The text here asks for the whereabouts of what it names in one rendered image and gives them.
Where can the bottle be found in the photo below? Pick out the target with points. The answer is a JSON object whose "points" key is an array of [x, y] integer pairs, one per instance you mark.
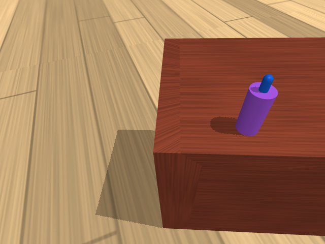
{"points": [[258, 101]]}

